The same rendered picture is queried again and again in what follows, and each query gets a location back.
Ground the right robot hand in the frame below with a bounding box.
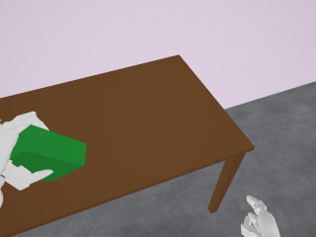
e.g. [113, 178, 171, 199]
[241, 195, 280, 237]

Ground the table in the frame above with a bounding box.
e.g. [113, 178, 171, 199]
[0, 54, 255, 237]

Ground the sponge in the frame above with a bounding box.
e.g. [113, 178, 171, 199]
[9, 124, 87, 182]

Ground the left robot hand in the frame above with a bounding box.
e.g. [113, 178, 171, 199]
[0, 111, 53, 191]

